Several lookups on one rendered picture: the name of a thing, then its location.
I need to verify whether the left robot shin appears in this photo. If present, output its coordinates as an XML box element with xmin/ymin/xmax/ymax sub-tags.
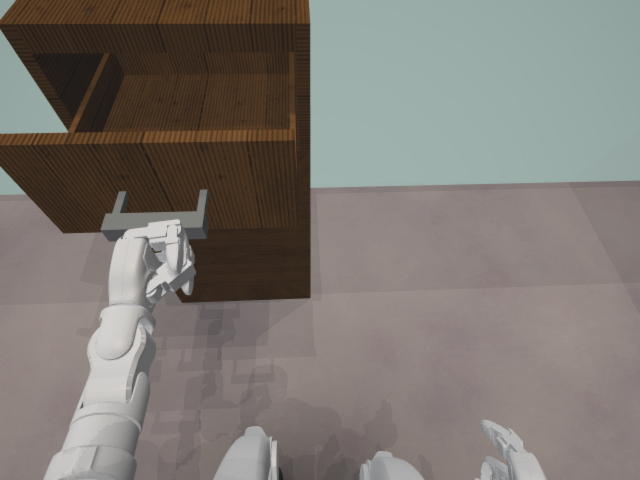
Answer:
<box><xmin>244</xmin><ymin>427</ymin><xmax>266</xmax><ymax>435</ymax></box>

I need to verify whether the left robot thigh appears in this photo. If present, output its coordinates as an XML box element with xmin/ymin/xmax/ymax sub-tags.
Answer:
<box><xmin>213</xmin><ymin>434</ymin><xmax>279</xmax><ymax>480</ymax></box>

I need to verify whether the robot left forearm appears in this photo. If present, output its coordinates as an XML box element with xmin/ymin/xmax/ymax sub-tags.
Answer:
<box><xmin>43</xmin><ymin>304</ymin><xmax>156</xmax><ymax>480</ymax></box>

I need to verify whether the handle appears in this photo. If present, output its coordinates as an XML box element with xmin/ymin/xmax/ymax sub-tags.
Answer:
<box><xmin>100</xmin><ymin>189</ymin><xmax>209</xmax><ymax>242</ymax></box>

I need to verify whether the right robot hand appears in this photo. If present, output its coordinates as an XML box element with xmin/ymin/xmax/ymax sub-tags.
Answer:
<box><xmin>475</xmin><ymin>420</ymin><xmax>547</xmax><ymax>480</ymax></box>

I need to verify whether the cabinet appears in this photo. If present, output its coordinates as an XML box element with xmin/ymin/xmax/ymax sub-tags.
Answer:
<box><xmin>0</xmin><ymin>0</ymin><xmax>311</xmax><ymax>303</ymax></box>

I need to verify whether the left robot hand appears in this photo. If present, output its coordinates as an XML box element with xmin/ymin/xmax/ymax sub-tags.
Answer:
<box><xmin>108</xmin><ymin>219</ymin><xmax>196</xmax><ymax>314</ymax></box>

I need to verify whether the drawer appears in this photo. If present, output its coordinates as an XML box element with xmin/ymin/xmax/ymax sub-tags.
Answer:
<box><xmin>0</xmin><ymin>52</ymin><xmax>299</xmax><ymax>233</ymax></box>

